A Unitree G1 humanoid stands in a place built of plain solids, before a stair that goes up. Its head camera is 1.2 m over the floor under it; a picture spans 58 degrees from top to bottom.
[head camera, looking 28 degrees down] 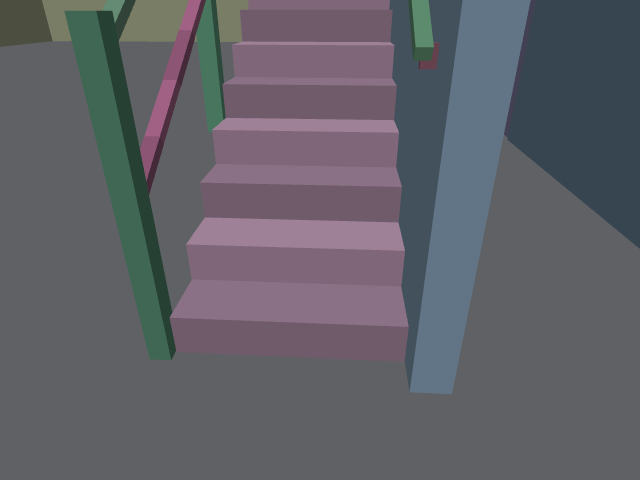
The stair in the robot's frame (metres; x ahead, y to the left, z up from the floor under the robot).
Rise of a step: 0.17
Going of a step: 0.26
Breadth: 0.90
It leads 3 degrees to the right of straight ahead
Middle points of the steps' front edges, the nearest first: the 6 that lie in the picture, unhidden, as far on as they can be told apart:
1.28 0.12 0.17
1.55 0.11 0.34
1.81 0.09 0.52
2.07 0.07 0.69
2.34 0.06 0.86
2.60 0.04 1.03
